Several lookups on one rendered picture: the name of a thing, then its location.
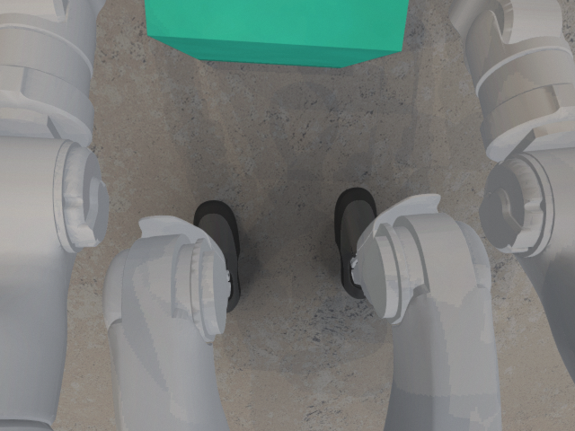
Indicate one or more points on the robot right forearm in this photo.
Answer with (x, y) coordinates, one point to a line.
(523, 73)

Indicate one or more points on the carton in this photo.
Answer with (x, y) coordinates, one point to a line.
(321, 33)

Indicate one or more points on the right robot thigh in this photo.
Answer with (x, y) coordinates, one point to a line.
(446, 376)

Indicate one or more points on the right robot upper arm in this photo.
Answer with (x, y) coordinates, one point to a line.
(528, 209)

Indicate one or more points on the robot left forearm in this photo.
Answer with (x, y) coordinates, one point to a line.
(46, 66)

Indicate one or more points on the left robot upper arm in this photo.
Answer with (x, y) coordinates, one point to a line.
(53, 203)

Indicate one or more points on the left robot foot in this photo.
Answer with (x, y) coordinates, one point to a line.
(217, 219)

